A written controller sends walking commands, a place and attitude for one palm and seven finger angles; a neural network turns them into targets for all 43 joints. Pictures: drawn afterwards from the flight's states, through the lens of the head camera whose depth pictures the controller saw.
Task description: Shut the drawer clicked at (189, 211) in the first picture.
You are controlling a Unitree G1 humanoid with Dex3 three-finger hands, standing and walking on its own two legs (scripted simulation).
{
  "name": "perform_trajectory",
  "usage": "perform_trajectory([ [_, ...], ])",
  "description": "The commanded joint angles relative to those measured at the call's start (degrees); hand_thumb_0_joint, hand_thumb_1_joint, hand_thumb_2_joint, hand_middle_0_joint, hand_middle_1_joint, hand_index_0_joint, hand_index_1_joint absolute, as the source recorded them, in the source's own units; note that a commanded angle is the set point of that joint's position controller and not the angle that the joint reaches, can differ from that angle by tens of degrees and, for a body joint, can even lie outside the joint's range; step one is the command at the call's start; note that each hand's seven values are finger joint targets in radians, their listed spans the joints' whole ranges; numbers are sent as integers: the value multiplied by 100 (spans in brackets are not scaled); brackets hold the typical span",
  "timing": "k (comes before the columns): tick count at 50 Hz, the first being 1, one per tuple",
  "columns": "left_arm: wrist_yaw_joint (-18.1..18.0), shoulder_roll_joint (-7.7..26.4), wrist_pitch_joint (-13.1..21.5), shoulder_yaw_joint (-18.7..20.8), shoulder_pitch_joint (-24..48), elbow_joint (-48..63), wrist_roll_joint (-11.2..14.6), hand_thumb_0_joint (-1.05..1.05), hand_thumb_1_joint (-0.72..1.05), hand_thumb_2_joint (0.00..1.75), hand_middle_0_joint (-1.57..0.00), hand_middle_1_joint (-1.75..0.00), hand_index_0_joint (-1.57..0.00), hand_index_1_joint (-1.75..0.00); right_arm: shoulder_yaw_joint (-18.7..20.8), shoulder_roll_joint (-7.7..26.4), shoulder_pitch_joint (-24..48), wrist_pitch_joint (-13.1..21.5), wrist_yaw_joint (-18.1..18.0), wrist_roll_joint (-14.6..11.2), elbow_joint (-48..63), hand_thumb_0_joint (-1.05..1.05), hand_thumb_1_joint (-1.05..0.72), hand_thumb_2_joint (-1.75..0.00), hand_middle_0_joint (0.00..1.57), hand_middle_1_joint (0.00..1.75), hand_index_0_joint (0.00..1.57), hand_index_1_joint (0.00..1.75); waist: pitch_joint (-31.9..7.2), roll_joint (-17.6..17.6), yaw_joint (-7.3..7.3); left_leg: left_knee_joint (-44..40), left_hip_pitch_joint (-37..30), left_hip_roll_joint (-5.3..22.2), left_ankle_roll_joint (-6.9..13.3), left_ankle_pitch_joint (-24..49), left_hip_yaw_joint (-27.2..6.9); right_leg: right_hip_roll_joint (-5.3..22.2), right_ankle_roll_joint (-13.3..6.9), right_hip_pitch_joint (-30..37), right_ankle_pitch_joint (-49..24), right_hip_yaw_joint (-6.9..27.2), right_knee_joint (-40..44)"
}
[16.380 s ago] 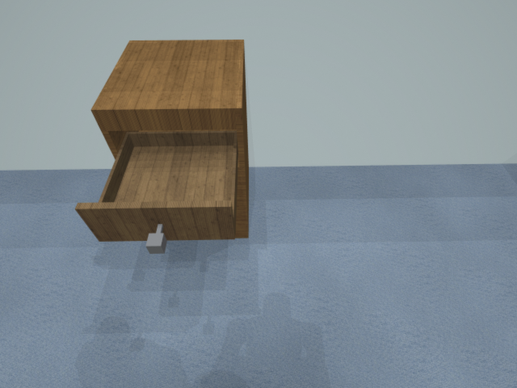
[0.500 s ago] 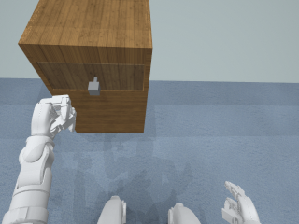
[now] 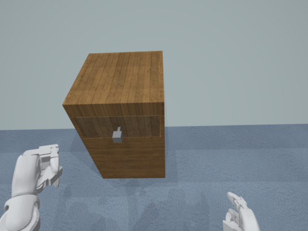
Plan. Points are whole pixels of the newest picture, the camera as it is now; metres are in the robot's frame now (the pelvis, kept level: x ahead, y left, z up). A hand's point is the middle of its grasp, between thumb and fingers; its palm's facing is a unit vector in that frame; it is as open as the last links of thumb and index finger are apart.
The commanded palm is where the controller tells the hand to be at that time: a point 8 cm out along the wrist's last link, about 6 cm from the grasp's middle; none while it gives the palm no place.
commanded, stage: draw the hand back to the body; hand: left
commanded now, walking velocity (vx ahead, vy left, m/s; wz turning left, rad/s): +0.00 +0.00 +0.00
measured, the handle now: (118, 133) +0.57 +0.23 -0.21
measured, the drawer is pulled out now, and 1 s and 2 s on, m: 0.00 0.00 0.00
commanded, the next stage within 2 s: step back with the hand held close in 0.36 s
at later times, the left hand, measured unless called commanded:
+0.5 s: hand (43, 181) +0.17 +0.21 +0.16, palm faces +0.41 -0.82 -0.40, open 3.3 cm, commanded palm +0.13 +0.26 +0.19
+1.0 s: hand (3, 207) +0.12 +0.24 +0.18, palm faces +0.33 -0.79 -0.51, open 3.3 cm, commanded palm +0.06 +0.29 +0.19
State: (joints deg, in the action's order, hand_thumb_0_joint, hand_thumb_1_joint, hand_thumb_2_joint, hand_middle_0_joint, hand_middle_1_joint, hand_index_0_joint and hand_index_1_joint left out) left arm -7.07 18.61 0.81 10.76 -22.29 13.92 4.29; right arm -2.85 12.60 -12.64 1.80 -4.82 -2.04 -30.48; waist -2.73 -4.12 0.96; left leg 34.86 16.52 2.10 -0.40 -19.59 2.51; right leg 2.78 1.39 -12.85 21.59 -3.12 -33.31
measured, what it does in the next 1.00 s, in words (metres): shifts its weight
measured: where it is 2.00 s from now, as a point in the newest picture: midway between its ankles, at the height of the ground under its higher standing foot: outside the picture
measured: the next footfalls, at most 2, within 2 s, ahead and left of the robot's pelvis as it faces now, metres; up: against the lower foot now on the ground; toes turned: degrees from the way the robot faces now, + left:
right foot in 1.40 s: -0.14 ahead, -0.10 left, +0.00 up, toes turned +6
left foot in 1.96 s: -0.16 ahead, +0.15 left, +0.00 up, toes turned +3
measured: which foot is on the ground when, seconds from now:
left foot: down 0.00-1.00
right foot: down 0.00-1.00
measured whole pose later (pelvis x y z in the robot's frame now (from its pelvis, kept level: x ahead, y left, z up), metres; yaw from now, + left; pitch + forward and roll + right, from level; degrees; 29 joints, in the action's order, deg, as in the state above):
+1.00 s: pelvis -0.07 +0.01 +0.01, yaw +0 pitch +0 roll +0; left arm -7.8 23.9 12.7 22.3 -37.2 35.0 3.3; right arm 0.9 11.9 -9.9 2.4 -4.5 -0.1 -31.3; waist 3.5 -1.0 0.7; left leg 28.7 18.4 1.6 0.6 -10.4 3.1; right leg 3.0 1.9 -15.7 13.0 -2.6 -28.7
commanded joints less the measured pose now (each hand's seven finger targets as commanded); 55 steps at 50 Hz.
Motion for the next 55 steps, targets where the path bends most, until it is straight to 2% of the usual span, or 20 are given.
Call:
perform_trajectory([
  [1, -81, 1252, 416, 1112, 79, 1958, 11, 0, 90, 90, -140, -160, -140, -160, 252, 567, 700, 546, -39, 48, 890, 0, -90, -90, 20, 30, 20, 30, -438, 51, 142, -619, -791, -64, 146, 1957, -77, -206, -206, 248, -2368, -78, 699],
  [9, -44, 1122, 634, 1362, -660, 2965, 12, 0, 90, 90, -140, -160, -140, -160, 314, 486, 746, 866, -21, 91, 807, 0, -90, -90, 20, 30, 20, 30, -264, 124, 232, -724, -1136, -60, 182, 2058, 6, -211, -155, 396, -2595, -56, 902],
  [11, 5, 742, 571, 1119, -766, 2290, 10, 0, 90, 90, -140, -160, -140, -160, 349, 502, 723, 828, -19, 82, 687, 0, -90, -90, 20, 30, 20, 30, 198, 425, 147, -768, -1065, -43, 176, 1799, 38, -227, -135, 178, -2388, -43, 1067],
  [13, 10, 715, 554, 1103, -542, 2054, 14, 0, 90, 90, -140, -160, -140, -160, 373, 547, 717, 751, -38, 81, 668, 0, -90, -90, 20, 30, 20, 30, 385, 639, 105, -828, -1030, -28, 199, 1563, 35, -207, -96, 101, -2133, -25, 1110],
  [16, 7, 818, 605, 1174, -372, 1956, -7, 0, 90, 90, -140, -160, -140, -160, 393, 547, 784, 707, -85, 99, 649, 0, -90, -90, 20, 30, 20, 30, 377, 540, 135, -867, -1111, -52, 222, 1408, 37, -191, -96, 104, -1919, 33, 1210],
  [20, -21, 1052, 732, 1291, -304, 2617, -34, 0, 90, 90, -140, -160, -140, -160, 356, 497, 878, 832, -105, 151, 736, 0, -90, -90, 20, 30, 20, 30, -294, 146, 264, -860, -1314, -94, 253, 1687, 53, -122, -120, 492, -2263, 86, 1073],
  [23, -61, 1094, 771, 1271, -354, 2898, -52, 0, 90, 90, -140, -160, -140, -160, 315, 476, 874, 968, -98, 155, 703, 0, -90, -90, 20, 30, 20, 30, -282, -151, 270, -858, -1296, -92, 215, 1757, 34, -122, -152, 533, -2323, 86, 1065],
  [24, -77, 1086, 763, 1298, -412, 2814, -53, 0, 90, 90, -140, -160, -140, -160, 317, 462, 878, 1001, -99, 155, 673, 0, -90, -90, 20, 30, 20, 30, -171, -103, 272, -857, -1259, -88, 207, 1775, 40, -132, -149, 499, -2343, 79, 1087],
  [25, -113, 1789, 1048, 2070, 462, 3279, -68, 0, 90, 90, -140, -160, -140, -160, 368, 625, 716, 827, -36, 189, 761, 0, -90, -90, 20, 30, 20, 30, 485, 291, -22, -622, -713, 4, 256, 1387, 36, 252, -176, -94, -2833, 684, 1485],
  [26, -113, 1815, 1162, 2144, 481, 2953, -95, 0, 90, 90, -140, -160, -140, -160, 378, 492, 672, 747, -34, 172, 688, 0, -90, -90, 20, 30, 20, 30, 499, 492, -48, -529, -663, -27, 212, 1179, -20, 431, -232, -135, -2958, 708, 1529],
  [27, -76, 1356, 1143, 1817, -300, 2279, -125, 0, 90, 90, -140, -160, -140, -160, 398, 473, 714, 676, -38, 207, 575, 0, -90, -90, 20, 30, 20, 30, 666, 831, -72, -479, -667, -29, 229, 1293, -14, 441, -226, -263, -3098, 593, 1504],
  [28, -45, 1086, 1119, 1592, -620, 2104, -136, 0, 90, 90, -140, -160, -140, -160, 437, 536, 722, 597, -13, 201, 617, 0, -90, -90, 20, 30, 20, 30, 569, 823, -97, -544, -654, 16, 216, 1442, -46, 428, -211, -184, -3168, 567, 1408],
  [31, 21, 807, 1203, 1472, -1314, 1898, -110, 0, 90, 90, -140, -160, -140, -160, 552, 625, 781, 404, 42, 194, 667, 0, -90, -90, 20, 30, 20, 30, 59, 341, -56, -826, -698, 165, 244, 2146, -63, 295, -103, 192, -3158, 323, 1113],
  [35, 10, 1063, 1283, 1664, -1635, 2417, -81, 0, 90, 90, -140, -160, -140, -160, 628, 623, 858, 214, 86, 166, 812, 0, -90, -90, 20, 30, 20, 30, -545, 623, -22, -837, -656, 210, 250, 2573, -51, 247, -44, 548, -3331, 254, 908],
  [37, -27, 1229, 1333, 1784, -1719, 2758, -68, 0, 90, 90, -140, -160, -140, -160, 606, 597, 918, 208, 42, 173, 889, 0, -90, -90, 20, 30, 20, 30, -694, 551, 20, -918, -638, 204, 248, 2660, -104, 197, -27, 588, -3228, 231, 833],
  [42, -164, 1439, 1409, 1922, -1745, 3443, -56, 0, 90, 90, -140, -160, -140, -160, 586, 624, 835, 282, -45, 196, 958, 0, -90, -90, 20, 30, 20, 30, -926, -104, 48, -1012, -568, 304, 272, 3054, -255, 14, 11, 599, -2925, 142, 511],
  [46, -194, 1265, 1446, 1846, -1764, 3199, -53, 0, 90, 90, -140, -160, -140, -160, 604, 644, 741, 387, -45, 217, 870, 0, -90, -90, 20, 30, 20, 30, -558, -321, 4, -1288, 6, 388, 277, 2060, -384, -92, -1, 497, -2134, 134, 436],
  [51, -226, 1103, 1532, 1733, -1490, 2718, -96, 0, 90, 90, -140, -160, -140, -160, 623, 679, 698, 504, -26, 181, 812, 0, -90, -90, 20, 30, 20, 30, 117, 37, -116, -1561, 1121, 363, 312, -558, -487, -63, -49, 367, -941, 377, 718],
  [53, -251, 1069, 1577, 1672, -1390, 2649, -139, 0, 90, 90, -140, -160, -140, -160, 629, 691, 634, 537, -1, 186, 774, 0, -90, -90, 20, 30, 20, 30, 231, 358, -138, -1293, 1091, 253, 276, -817, -436, 5, -73, -4, -189, 547, 1141],
  [55, -277, 1098, 1597, 1594, -1240, 2767, -152, 0, 90, 90, -140, -160, -140, -160, 635, 676, 578, 550, 16, 201, 745, 0, -90, -90, 20, 30, 20, 30, 232, 770, -171, -684, 550, 49, 186, -655, -292, 245, -192, -742, 527, 789, 1666],
])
